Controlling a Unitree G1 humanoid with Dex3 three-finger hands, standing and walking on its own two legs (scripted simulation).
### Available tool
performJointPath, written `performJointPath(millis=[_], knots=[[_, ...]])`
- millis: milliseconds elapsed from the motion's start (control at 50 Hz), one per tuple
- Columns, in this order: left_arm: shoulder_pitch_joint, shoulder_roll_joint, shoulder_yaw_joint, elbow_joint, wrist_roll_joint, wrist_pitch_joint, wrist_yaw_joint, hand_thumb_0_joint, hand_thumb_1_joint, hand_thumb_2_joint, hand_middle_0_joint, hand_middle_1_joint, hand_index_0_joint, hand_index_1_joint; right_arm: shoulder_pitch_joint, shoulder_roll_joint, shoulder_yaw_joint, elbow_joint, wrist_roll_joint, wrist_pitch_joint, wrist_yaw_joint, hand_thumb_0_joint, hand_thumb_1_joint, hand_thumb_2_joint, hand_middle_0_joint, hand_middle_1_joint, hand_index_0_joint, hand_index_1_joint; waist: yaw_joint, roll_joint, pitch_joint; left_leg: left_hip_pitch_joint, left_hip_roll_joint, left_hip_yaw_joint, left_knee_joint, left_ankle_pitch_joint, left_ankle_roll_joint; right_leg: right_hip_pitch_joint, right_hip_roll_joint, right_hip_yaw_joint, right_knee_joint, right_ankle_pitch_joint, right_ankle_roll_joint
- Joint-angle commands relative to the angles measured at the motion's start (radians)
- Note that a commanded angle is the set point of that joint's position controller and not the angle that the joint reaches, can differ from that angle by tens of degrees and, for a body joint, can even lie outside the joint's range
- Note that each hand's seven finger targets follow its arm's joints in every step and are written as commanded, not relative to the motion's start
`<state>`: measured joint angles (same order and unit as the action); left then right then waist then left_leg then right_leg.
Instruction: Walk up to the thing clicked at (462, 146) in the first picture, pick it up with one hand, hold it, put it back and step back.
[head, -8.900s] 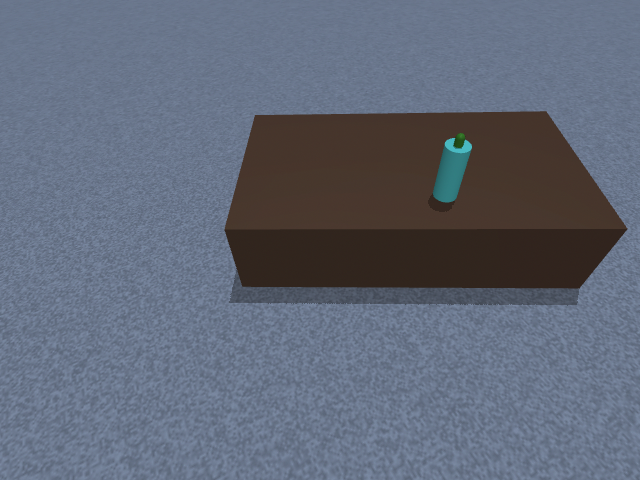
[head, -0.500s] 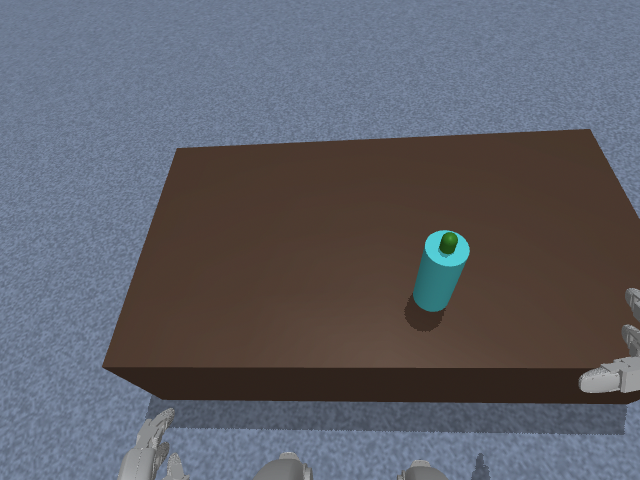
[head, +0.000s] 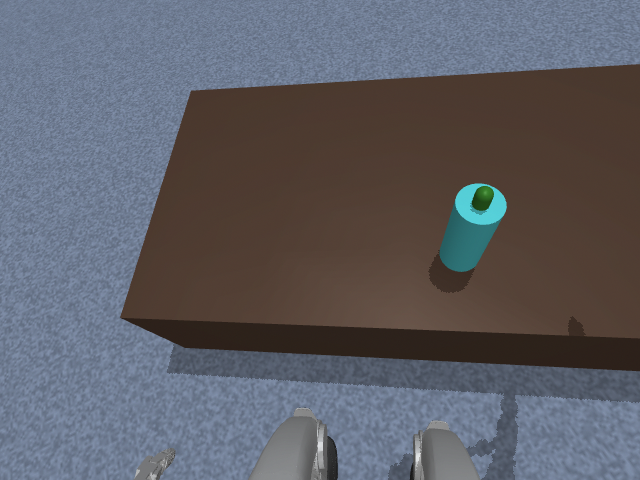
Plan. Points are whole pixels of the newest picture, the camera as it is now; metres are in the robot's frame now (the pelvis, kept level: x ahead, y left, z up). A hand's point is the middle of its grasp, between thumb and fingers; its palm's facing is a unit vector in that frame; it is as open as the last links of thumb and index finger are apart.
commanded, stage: go down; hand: right
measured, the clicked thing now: (470, 226) +0.56 -0.19 -0.23
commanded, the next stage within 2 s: approach in 0.86 s
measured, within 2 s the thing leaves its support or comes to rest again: neither
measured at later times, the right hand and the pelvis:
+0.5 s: hand out of the picture +0.45 -0.37 +0.02, palm faces +0.17 +0.98 -0.08, open 17.2 cm; pelvis +0.00 -0.01 -0.01, yaw +2 degrees
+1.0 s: hand out of the picture +0.46 -0.38 +0.03, palm faces +0.17 +0.98 -0.06, open 17.5 cm; pelvis +0.00 -0.02 -0.02, yaw +2 degrees
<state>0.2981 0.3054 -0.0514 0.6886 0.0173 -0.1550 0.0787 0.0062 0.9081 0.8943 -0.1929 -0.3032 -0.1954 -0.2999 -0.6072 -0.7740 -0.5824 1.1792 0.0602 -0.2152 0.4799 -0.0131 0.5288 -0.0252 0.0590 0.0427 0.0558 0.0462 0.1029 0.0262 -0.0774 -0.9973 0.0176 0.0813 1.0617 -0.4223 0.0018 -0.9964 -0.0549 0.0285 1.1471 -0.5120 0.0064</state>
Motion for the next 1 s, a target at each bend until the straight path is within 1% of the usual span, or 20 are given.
performJointPath(millis=[0, 100, 160, 200, 240, 260, 280, 320, 340, 420, 540, 560, 580, 620, 820, 840, 860, 920, 940, 980], knots=[[0.136, 0.207, 0.065, -0.063, 0.003, -0.019, 0.011, 0.0, 0.925, 0.885, -0.19, -0.303, -0.197, -0.295, -0.321, -0.434, -0.066, -0.138, 0.013, -0.084, 0.001, 0.0, 0.48, -0.018, 0.074, 0.036, 0.059, 0.036, -0.02, -0.2, -0.435, 0.216, -0.016, -0.054, -0.111, 0.195, 0.028, 0.254, 0.026, 0.02, -0.153, 0.293, -0.033], [0.14, 0.214, 0.054, -0.063, 0.006, -0.016, -0.003, 0.0, 0.926, 0.892, -0.188, -0.304, -0.194, -0.297, -0.365, -0.435, -0.064, -0.09, 0.019, -0.106, 0.023, 0.0, 0.476, -0.018, 0.075, 0.035, 0.06, 0.035, -0.005, -0.227, -0.429, 0.112, -0.025, -0.037, -0.086, 0.145, 0.033, 0.277, 0.005, 0.051, -0.152, 0.287, -0.025], [0.147, 0.217, 0.046, -0.068, 0.008, -0.013, -0.009, 0.0, 0.911, 0.893, -0.189, -0.302, -0.193, -0.297, -0.397, -0.457, -0.065, -0.098, 0.02, -0.119, 0.029, 0.0, 0.474, -0.022, 0.075, 0.036, 0.06, 0.036, -0.004, -0.232, -0.46, 0.119, -0.025, -0.038, -0.08, 0.163, 0.033, 0.276, 0.008, 0.046, -0.135, 0.308, -0.028], [0.169, 0.223, 0.045, -0.065, 0.01, -0.009, -0.012, 0.0, 0.908, 0.897, -0.187, -0.3, -0.19, -0.297, -0.391, -0.465, -0.081, -0.085, 0.029, -0.122, 0.035, 0.0, 0.466, -0.027, 0.072, 0.037, 0.059, 0.036, 0.002, -0.215, -0.516, 0.163, -0.024, -0.044, -0.073, 0.239, 0.029, 0.277, 0.011, 0.036, -0.095, 0.389, -0.033], [0.176, 0.225, 0.042, -0.062, 0.009, -0.005, -0.016, 0.0, 0.912, 0.901, -0.185, -0.301, -0.187, -0.298, -0.422, -0.483, -0.091, -0.093, 0.033, -0.125, 0.042, 0.0, 0.481, -0.025, 0.072, 0.037, 0.059, 0.037, 0.009, -0.232, -0.53, 0.151, -0.024, -0.045, -0.066, 0.254, 0.029, 0.273, 0.01, 0.036, -0.083, 0.415, -0.03], [0.177, 0.225, 0.039, -0.061, 0.01, -0.002, -0.017, 0.0, 0.914, 0.901, -0.184, -0.302, -0.187, -0.298, -0.429, -0.498, -0.1, -0.111, 0.036, -0.126, 0.044, 0.0, 0.47, -0.023, 0.073, 0.036, 0.059, 0.035, -0.001, -0.264, -0.544, 0.15, -0.024, -0.046, -0.064, 0.263, 0.031, 0.295, 0.008, 0.036, -0.083, 0.441, -0.026], [0.183, 0.229, 0.042, -0.059, 0.009, 0.0, -0.018, 0.0, 0.912, 0.903, -0.183, -0.301, -0.187, -0.298, -0.429, -0.497, -0.1, -0.093, 0.032, -0.125, 0.044, 0.0, 0.459, -0.022, 0.077, 0.034, 0.062, 0.034, 0.009, -0.244, -0.546, 0.135, -0.028, -0.04, -0.06, 0.262, 0.031, 0.299, 0.005, 0.043, -0.078, 0.459, -0.027], [0.178, 0.222, 0.034, -0.055, 0.009, 0.007, -0.024, 0.0, 0.909, 0.902, -0.184, -0.302, -0.187, -0.299, -0.417, -0.508, -0.106, -0.068, 0.026, -0.13, 0.041, 0.0, 0.467, -0.022, 0.076, 0.035, 0.061, 0.035, 0.004, -0.253, -0.486, 0.094, -0.031, -0.036, -0.056, 0.225, 0.034, 0.275, 0.003, 0.047, -0.086, 0.431, -0.024], [0.179, 0.219, 0.031, -0.058, 0.009, 0.009, -0.027, 0.0, 0.913, 0.903, -0.184, -0.302, -0.187, -0.299, -0.42, -0.526, -0.12, -0.096, 0.024, -0.133, 0.04, 0.0, 0.47, -0.017, 0.078, 0.033, 0.063, 0.033, -0.01, -0.261, -0.497, 0.095, -0.031, -0.034, -0.056, 0.213, 0.037, 0.282, 0.0, 0.054, -0.094, 0.428, -0.023], [0.18, 0.223, 0.033, -0.07, 0.01, 0.021, -0.035, 0.0, 0.909, 0.905, -0.184, -0.301, -0.186, -0.299, -0.397, -0.528, -0.13, -0.103, 0.026, -0.129, 0.041, 0.0, 0.493, -0.021, 0.072, 0.036, 0.059, 0.036, -0.016, -0.276, -0.522, 0.123, -0.032, -0.032, -0.06, 0.229, 0.036, 0.304, 0.0, 0.052, -0.1, 0.438, -0.022], [0.196, 0.22, 0.035, -0.066, 0.006, 0.032, -0.039, 0.0, 0.902, 0.911, -0.183, -0.3, -0.183, -0.3, -0.403, -0.528, -0.139, -0.126, 0.034, -0.131, 0.044, 0.0, 0.484, -0.021, 0.074, 0.034, 0.062, 0.034, -0.003, -0.266, -0.55, 0.146, -0.035, -0.033, -0.052, 0.291, 0.038, 0.309, 0.0, 0.047, -0.075, 0.523, -0.021], [0.201, 0.215, 0.034, -0.061, 0.005, 0.035, -0.041, 0.0, 0.9, 0.915, -0.182, -0.298, -0.181, -0.3, -0.413, -0.508, -0.129, -0.119, 0.035, -0.131, 0.046, 0.0, 0.48, -0.024, 0.073, 0.035, 0.061, 0.035, 0.012, -0.255, -0.541, 0.136, -0.034, -0.036, -0.056, 0.295, 0.037, 0.305, -0.001, 0.045, -0.066, 0.518, -0.023], [0.203, 0.228, 0.045, -0.064, 0.004, 0.033, -0.04, 0.0, 0.898, 0.915, -0.184, -0.299, -0.182, -0.302, -0.381, -0.494, -0.124, -0.083, 0.031, -0.124, 0.046, 0.0, 0.496, -0.018, 0.075, 0.034, 0.062, 0.034, 0.011, -0.237, -0.518, 0.13, -0.037, -0.03, -0.056, 0.284, 0.037, 0.293, -0.002, 0.05, -0.077, 0.508, -0.022], [0.199, 0.211, 0.03, -0.056, 0.005, 0.036, -0.043, 0.0, 0.898, 0.915, -0.183, -0.298, -0.181, -0.301, -0.422, -0.491, -0.113, -0.103, 0.031, -0.133, 0.046, 0.0, 0.493, -0.022, 0.073, 0.035, 0.062, 0.035, 0.017, -0.257, -0.494, 0.093, -0.035, -0.033, -0.057, 0.251, 0.038, 0.294, -0.007, 0.056, -0.082, 0.471, -0.022], [0.187, 0.226, 0.028, -0.06, 0.011, 0.038, -0.046, 0.0, 0.907, 0.907, -0.183, -0.3, -0.185, -0.299, -0.51, -0.536, -0.11, -0.096, 0.028, -0.155, 0.049, 0.0, 0.542, -0.015, 0.07, 0.036, 0.06, 0.036, 0.021, -0.3, -0.483, 0.038, -0.033, -0.029, -0.048, 0.189, 0.037, 0.292, -0.011, 0.07, -0.091, 0.397, -0.018], [0.192, 0.233, 0.033, -0.062, 0.014, 0.037, -0.045, 0.0, 0.899, 0.907, -0.185, -0.3, -0.186, -0.299, -0.523, -0.548, -0.111, -0.102, 0.025, -0.154, 0.048, 0.0, 0.544, -0.025, 0.065, 0.039, 0.056, 0.039, 0.018, -0.311, -0.5, 0.053, -0.033, -0.029, -0.051, 0.189, 0.037, 0.301, -0.008, 0.066, -0.092, 0.388, -0.019], [0.191, 0.218, 0.023, -0.06, 0.012, 0.038, -0.047, 0.0, 0.903, 0.909, -0.183, -0.3, -0.184, -0.299, -0.53, -0.522, -0.101, -0.099, 0.028, -0.155, 0.05, 0.0, 0.55, -0.018, 0.068, 0.037, 0.057, 0.037, 0.028, -0.297, -0.498, 0.041, -0.034, -0.027, -0.048, 0.19, 0.036, 0.294, -0.012, 0.072, -0.09, 0.393, -0.018], [0.192, 0.236, 0.034, -0.066, 0.012, 0.037, -0.044, 0.0, 0.909, 0.908, -0.184, -0.301, -0.186, -0.299, -0.534, -0.558, -0.121, -0.102, 0.028, -0.151, 0.049, 0.0, 0.553, -0.021, 0.065, 0.038, 0.056, 0.038, 0.023, -0.293, -0.545, 0.076, -0.034, -0.03, -0.049, 0.207, 0.036, 0.282, -0.004, 0.059, -0.077, 0.384, -0.024], [0.193, 0.216, 0.014, -0.06, 0.013, 0.039, -0.045, 0.0, 0.887, 0.92, -0.185, -0.285, -0.173, -0.297, -0.545, -0.548, -0.106, -0.094, 0.029, -0.151, 0.051, 0.0, 0.611, -0.029, 0.044, 0.047, 0.049, 0.047, 0.028, -0.306, -0.523, 0.059, -0.034, -0.031, -0.044, 0.206, 0.036, 0.278, -0.007, 0.057, -0.072, 0.395, -0.021], [0.19, 0.223, 0.015, -0.063, 0.012, 0.04, -0.044, 0.0, 0.895, 0.908, -0.19, -0.294, -0.184, -0.3, -0.55, -0.553, -0.115, -0.075, 0.034, -0.154, 0.049, 0.0, 0.544, -0.032, 0.062, 0.042, 0.054, 0.042, 0.03, -0.281, -0.511, 0.049, -0.036, -0.026, -0.038, 0.198, 0.035, 0.257, -0.008, 0.065, -0.067, 0.382, -0.024]])
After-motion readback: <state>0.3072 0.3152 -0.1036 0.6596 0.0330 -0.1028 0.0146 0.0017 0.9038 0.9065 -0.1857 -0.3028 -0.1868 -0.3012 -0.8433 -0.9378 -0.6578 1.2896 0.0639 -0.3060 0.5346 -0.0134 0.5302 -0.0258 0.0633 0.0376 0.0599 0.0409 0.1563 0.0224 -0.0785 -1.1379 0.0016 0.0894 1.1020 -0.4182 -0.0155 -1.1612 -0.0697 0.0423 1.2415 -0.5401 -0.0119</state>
